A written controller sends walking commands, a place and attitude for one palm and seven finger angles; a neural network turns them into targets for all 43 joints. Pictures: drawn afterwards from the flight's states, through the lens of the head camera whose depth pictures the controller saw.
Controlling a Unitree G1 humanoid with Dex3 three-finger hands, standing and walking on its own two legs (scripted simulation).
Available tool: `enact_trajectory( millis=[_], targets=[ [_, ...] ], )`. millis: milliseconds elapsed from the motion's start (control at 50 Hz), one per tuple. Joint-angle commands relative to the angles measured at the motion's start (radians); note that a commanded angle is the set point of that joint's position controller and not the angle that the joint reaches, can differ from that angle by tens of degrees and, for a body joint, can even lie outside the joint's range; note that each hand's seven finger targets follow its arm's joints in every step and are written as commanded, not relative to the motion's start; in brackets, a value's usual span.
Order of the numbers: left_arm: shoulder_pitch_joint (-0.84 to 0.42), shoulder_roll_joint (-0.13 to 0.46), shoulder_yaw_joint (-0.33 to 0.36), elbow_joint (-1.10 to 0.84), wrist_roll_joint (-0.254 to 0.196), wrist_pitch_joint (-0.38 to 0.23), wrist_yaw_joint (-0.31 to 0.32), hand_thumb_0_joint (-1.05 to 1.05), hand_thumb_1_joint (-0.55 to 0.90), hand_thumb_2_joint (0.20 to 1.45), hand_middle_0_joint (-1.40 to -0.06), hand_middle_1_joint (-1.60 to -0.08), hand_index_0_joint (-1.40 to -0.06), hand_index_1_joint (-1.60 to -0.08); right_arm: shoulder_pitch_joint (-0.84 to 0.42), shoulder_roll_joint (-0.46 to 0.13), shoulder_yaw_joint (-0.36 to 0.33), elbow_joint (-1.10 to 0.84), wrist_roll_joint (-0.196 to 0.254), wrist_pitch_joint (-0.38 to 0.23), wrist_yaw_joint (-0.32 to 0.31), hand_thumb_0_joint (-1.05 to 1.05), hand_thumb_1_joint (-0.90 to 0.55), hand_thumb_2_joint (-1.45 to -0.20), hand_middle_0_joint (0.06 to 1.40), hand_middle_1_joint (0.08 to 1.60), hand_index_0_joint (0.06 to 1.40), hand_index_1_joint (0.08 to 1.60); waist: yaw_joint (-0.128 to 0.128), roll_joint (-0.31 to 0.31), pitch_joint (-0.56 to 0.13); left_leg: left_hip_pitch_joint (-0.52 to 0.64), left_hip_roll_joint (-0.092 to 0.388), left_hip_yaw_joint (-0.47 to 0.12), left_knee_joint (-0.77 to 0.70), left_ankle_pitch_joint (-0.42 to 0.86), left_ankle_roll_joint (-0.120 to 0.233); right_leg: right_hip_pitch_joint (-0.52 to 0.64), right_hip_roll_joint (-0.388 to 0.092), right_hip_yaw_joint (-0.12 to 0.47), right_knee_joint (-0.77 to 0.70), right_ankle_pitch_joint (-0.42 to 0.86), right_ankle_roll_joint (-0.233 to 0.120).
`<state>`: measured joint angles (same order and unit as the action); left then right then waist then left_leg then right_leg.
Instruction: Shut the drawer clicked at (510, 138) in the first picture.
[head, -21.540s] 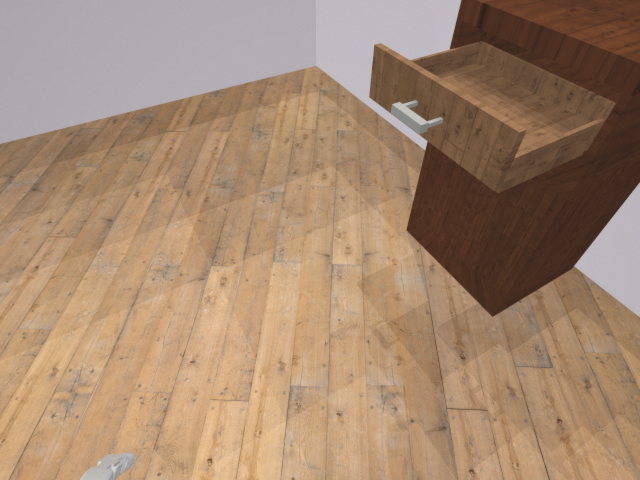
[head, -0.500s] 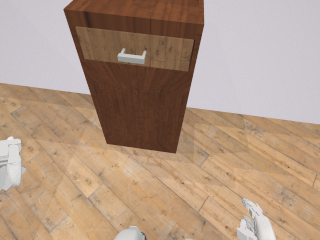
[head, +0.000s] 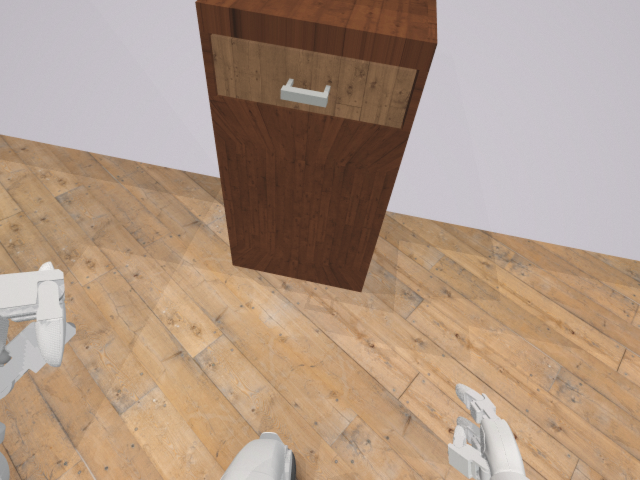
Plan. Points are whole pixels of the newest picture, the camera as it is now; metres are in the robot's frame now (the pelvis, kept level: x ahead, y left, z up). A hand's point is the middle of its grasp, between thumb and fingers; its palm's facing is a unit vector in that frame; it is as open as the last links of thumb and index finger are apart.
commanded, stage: stop stepping back and stand still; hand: left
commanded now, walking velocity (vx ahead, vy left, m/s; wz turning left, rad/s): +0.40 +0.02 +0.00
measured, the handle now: (306, 91) +0.87 +0.15 +0.03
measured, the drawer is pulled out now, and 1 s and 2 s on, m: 0.00 0.00 0.00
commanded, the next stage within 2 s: let the arm hang, fingers relaxed in 1.42 s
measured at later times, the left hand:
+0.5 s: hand out of the picture +0.08 +0.27 +0.20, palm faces +0.39 -0.81 -0.43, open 3.2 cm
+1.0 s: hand out of the picture +0.06 +0.27 +0.17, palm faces +0.40 -0.78 -0.47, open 3.2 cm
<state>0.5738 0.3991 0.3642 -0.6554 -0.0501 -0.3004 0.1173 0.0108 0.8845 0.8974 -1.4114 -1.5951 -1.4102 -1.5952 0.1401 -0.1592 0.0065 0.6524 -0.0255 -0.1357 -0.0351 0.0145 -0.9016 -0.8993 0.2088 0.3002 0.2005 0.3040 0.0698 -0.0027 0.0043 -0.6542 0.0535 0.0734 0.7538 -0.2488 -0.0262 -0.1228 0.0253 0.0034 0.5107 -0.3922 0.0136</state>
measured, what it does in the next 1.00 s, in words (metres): walks backwards: left foot, then right foot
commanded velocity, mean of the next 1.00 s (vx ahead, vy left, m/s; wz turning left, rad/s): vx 0.18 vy -0.03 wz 0.00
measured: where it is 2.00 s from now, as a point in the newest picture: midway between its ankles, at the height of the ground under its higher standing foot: outside the picture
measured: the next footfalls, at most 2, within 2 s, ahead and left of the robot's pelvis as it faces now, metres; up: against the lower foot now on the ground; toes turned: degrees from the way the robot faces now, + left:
left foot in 0.08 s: +0.11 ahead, +0.08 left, +0.00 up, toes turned +1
right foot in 0.36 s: -0.04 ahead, -0.06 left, +0.01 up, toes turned -10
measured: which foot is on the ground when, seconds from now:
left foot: up 0.00-0.06, down 0.08-0.34, up 0.36-0.60, down 0.62-0.84, up 0.86-1.00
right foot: down 0.00-0.10, up 0.12-0.34, down 0.36-0.62, up 0.64-0.84, down 0.86-1.00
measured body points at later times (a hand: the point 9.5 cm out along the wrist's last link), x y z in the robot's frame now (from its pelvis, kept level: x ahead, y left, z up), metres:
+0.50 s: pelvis -0.11 +0.02 +0.01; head -0.15 +0.04 +0.46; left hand +0.05 +0.31 +0.22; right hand +0.00 -0.24 -0.07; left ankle -0.06 +0.14 -0.65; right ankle -0.08 -0.05 -0.72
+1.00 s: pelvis -0.12 +0.03 +0.01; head -0.12 +0.01 +0.46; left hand +0.03 +0.31 +0.20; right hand +0.01 -0.21 -0.10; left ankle -0.11 +0.15 -0.68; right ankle -0.10 -0.08 -0.72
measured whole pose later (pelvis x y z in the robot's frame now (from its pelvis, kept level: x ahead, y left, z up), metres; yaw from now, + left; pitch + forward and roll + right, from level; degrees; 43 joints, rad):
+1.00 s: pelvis -0.12 +0.03 +0.01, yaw +0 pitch -2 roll +1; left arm 0.62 0.33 0.36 -0.50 -0.02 -0.21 0.14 0.01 0.88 0.90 -1.41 -1.59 -1.41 -1.59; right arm 0.23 -0.22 -0.01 0.72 0.00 -0.08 -0.06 0.02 -0.90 -0.90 0.21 0.30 0.20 0.30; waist 0.01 0.03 0.02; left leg -0.42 0.03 0.05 0.91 -0.40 0.01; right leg -0.29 -0.03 -0.07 0.60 -0.29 -0.03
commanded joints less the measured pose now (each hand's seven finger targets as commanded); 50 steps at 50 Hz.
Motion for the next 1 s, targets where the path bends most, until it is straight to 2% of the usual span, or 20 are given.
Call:
enact_trajectory(
  millis=[0,40,80,100,140,280,320,340,360,440,560,600,660,720,780,800,820,840,860,980],
  targets=[
    [-0.132,0.159,0.120,-0.147,-0.002,0.006,0.027,0.000,0.900,0.900,-1.400,-1.600,-1.400,-1.600,-0.037,-0.141,-0.047,-0.180,0.039,-0.047,-0.045,0.000,-0.900,-0.900,0.200,0.300,0.200,0.300,-0.100,-0.191,-0.041,0.385,0.018,-0.097,-0.001,0.000,0.026,-0.274,-0.257,0.123,-0.128,0.297,-0.137],
    [-0.099,0.113,0.096,-0.085,-0.013,0.033,0.020,0.000,0.900,0.900,-1.400,-1.600,-1.400,-1.600,-0.027,-0.166,-0.040,-0.168,0.043,-0.054,-0.056,0.000,-0.900,-0.900,0.200,0.300,0.200,0.300,-0.113,0.129,0.001,0.532,0.028,-0.138,-0.326,0.007,0.037,-0.343,-0.122,-0.006,0.070,0.058,-0.043],
    [-0.150,0.126,0.102,-0.095,0.007,0.016,0.039,0.000,0.900,0.900,-1.400,-1.600,-1.400,-1.600,-0.004,-0.178,-0.034,-0.176,0.029,-0.076,-0.054,0.000,-0.900,-0.900,0.200,0.300,0.200,0.300,-0.100,0.370,0.003,0.423,0.223,-0.492,-0.599,-0.159,0.100,-0.312,0.000,0.027,0.336,-0.174,-0.005],
    [-0.145,0.138,0.119,-0.058,0.010,0.008,0.043,0.000,0.900,0.900,-1.400,-1.600,-1.400,-1.600,0.012,-0.173,-0.036,-0.180,0.033,-0.080,-0.050,0.000,-0.900,-0.900,0.200,0.300,0.200,0.300,-0.090,0.216,0.021,0.389,0.227,-0.497,-0.609,-0.181,0.159,-0.302,0.011,0.040,0.350,-0.140,-0.007],
    [-0.047,0.181,0.159,-0.139,-0.009,0.011,0.039,0.000,0.900,0.900,-1.400,-1.600,-1.400,-1.600,-0.020,-0.157,-0.036,-0.187,0.020,-0.085,-0.037,0.000,-0.900,-0.900,0.200,0.300,0.200,0.300,-0.073,0.150,-0.108,0.413,0.221,-0.507,-0.691,-0.415,0.023,-0.245,0.012,0.026,0.387,-0.119,-0.024],
    [0.207,0.161,0.143,-0.223,0.016,0.064,0.048,0.000,0.900,0.900,-1.400,-1.600,-1.400,-1.600,-0.043,-0.160,-0.046,-0.233,0.010,-0.017,-0.018,0.000,-0.900,-0.900,0.200,0.300,0.200,0.300,-0.049,0.220,-0.096,0.020,0.083,-0.127,-0.502,-0.437,0.015,0.227,0.040,-0.106,0.022,-0.140,-0.083],
    [0.125,0.196,0.167,-0.201,0.024,0.078,0.046,0.000,0.900,0.900,-1.400,-1.600,-1.400,-1.600,-0.016,-0.151,-0.066,-0.198,0.027,0.013,-0.024,0.000,-0.900,-0.900,0.200,0.300,0.200,0.300,-0.052,-0.234,-0.050,0.025,-0.083,0.008,0.217,-0.231,0.013,-0.064,-0.286,0.304,-0.320,-0.255,-0.195],
    [0.051,0.196,0.186,-0.195,0.007,0.076,0.048,0.000,0.900,0.900,-1.400,-1.600,-1.400,-1.600,-0.006,-0.167,-0.075,-0.174,0.025,0.013,-0.032,0.000,-0.900,-0.900,0.200,0.300,0.200,0.300,-0.073,-0.239,0.001,-0.021,-0.086,-0.065,0.454,-0.190,0.013,-0.227,-0.406,0.474,-0.413,-0.329,-0.255],
    [-0.052,0.239,0.215,-0.201,-0.002,0.062,0.028,0.000,0.900,0.900,-1.400,-1.600,-1.400,-1.600,0.011,-0.175,-0.066,-0.141,0.002,0.022,-0.030,0.000,-0.900,-0.900,0.200,0.300,0.200,0.300,-0.116,-0.139,0.016,0.021,-0.057,-0.077,0.576,-0.079,0.002,-0.338,-0.371,0.306,-0.335,-0.150,-0.250],
    [-0.125,0.142,0.113,0.017,0.010,0.070,0.023,0.000,0.900,0.900,-1.400,-1.600,-1.400,-1.600,-0.010,-0.165,-0.079,-0.152,0.025,0.012,-0.045,0.000,-0.900,-0.900,0.200,0.300,0.200,0.300,-0.119,-0.107,0.046,0.189,0.028,-0.043,0.380,-0.071,0.027,-0.545,-0.304,0.213,-0.367,-0.577,-0.159],
    [-0.131,0.116,0.038,-0.158,0.032,0.037,0.059,0.000,0.900,0.900,-1.400,-1.600,-1.400,-1.600,0.022,-0.150,-0.036,-0.149,0.011,-0.072,-0.076,0.000,-0.900,-0.900,0.200,0.300,0.200,0.300,-0.104,0.013,-0.063,0.496,-0.038,0.054,-0.361,-0.186,0.084,-0.254,-0.170,0.063,-0.058,-0.270,-0.104],
    [-0.131,0.123,0.060,-0.247,0.046,0.014,0.067,0.000,0.900,0.900,-1.400,-1.600,-1.400,-1.600,0.035,-0.182,-0.039,-0.172,0.010,-0.081,-0.066,0.000,-0.900,-0.900,0.200,0.300,0.200,0.300,-0.098,0.430,-0.001,0.595,0.270,-0.468,-0.582,-0.390,0.216,-0.529,0.008,-0.089,0.431,-0.191,-0.015],
    [-0.052,0.212,0.182,-0.196,0.044,-0.003,0.059,0.000,0.900,0.900,-1.400,-1.600,-1.400,-1.600,0.022,-0.142,-0.048,-0.154,0.016,-0.078,-0.034,0.000,-0.900,-0.900,0.200,0.300,0.200,0.300,-0.095,0.210,0.074,0.363,0.335,-0.524,-0.597,-0.286,0.279,-0.537,-0.082,0.043,0.653,-0.061,-0.026],
    [0.057,0.160,0.170,-0.105,0.031,0.017,0.057,0.000,0.900,0.900,-1.400,-1.600,-1.400,-1.600,0.008,-0.152,-0.049,-0.155,0.026,-0.050,-0.030,0.000,-0.900,-0.900,0.200,0.300,0.200,0.300,-0.073,0.238,0.067,0.185,0.224,-0.176,-0.524,-0.297,0.166,-0.209,-0.063,-0.069,0.312,-0.015,-0.026],
    [0.085,0.133,0.149,-0.027,0.027,0.037,0.056,0.000,0.900,0.900,-1.400,-1.600,-1.400,-1.600,0.018,-0.155,-0.054,-0.171,0.024,-0.013,-0.038,0.000,-0.900,-0.900,0.200,0.300,0.200,0.300,-0.066,0.172,-0.007,0.041,0.149,-0.097,-0.365,-0.420,0.115,0.099,-0.002,-0.116,0.099,-0.049,-0.034],
    [0.050,0.141,0.147,-0.019,0.030,0.043,0.055,0.000,0.900,0.900,-1.400,-1.600,-1.400,-1.600,0.004,-0.148,-0.055,-0.172,0.029,-0.004,-0.037,0.000,-0.900,-0.900,0.200,0.300,0.200,0.300,-0.063,0.025,-0.009,0.008,0.079,-0.048,-0.148,-0.390,0.088,0.118,-0.056,0.006,-0.034,-0.118,-0.061],
    [0.040,0.161,0.153,0.000,0.032,0.054,0.054,0.000,0.900,0.900,-1.400,-1.600,-1.400,-1.600,0.005,-0.138,-0.066,-0.172,0.036,0.005,-0.033,0.000,-0.900,-0.900,0.200,0.300,0.200,0.300,-0.068,-0.281,-0.008,-0.035,-0.040,0.005,0.168,-0.330,0.058,0.050,-0.244,0.385,-0.252,-0.281,-0.141],
    [0.032,0.150,0.135,0.029,0.022,0.058,0.048,0.000,0.900,0.900,-1.400,-1.600,-1.400,-1.600,-0.010,-0.154,-0.071,-0.179,0.040,-0.004,-0.032,0.000,-0.900,-0.900,0.200,0.300,0.200,0.300,-0.071,-0.306,0.030,-0.029,-0.059,-0.062,0.358,-0.280,0.052,-0.037,-0.377,0.562,-0.332,-0.128,-0.176],
    [-0.035,0.192,0.157,-0.018,0.015,0.033,0.040,0.000,0.900,0.900,-1.400,-1.600,-1.400,-1.600,-0.003,-0.160,-0.069,-0.156,0.021,-0.009,-0.029,0.000,-0.900,-0.900,0.200,0.300,0.200,0.300,-0.092,-0.244,0.023,-0.005,-0.041,-0.072,0.427,-0.213,0.036,-0.047,-0.376,0.488,-0.299,0.135,-0.199],
    [-0.057,0.154,0.121,-0.151,0.030,0.002,0.055,0.000,0.900,0.900,-1.400,-1.600,-1.400,-1.600,-0.052,-0.134,-0.042,-0.140,0.023,-0.035,-0.050,0.000,-0.900,-0.900,0.200,0.300,0.200,0.300,-0.084,-0.177,-0.032,0.393,-0.015,-0.009,-0.132,-0.082,0.057,-0.209,-0.260,0.140,-0.194,0.036,-0.138]
  ],
)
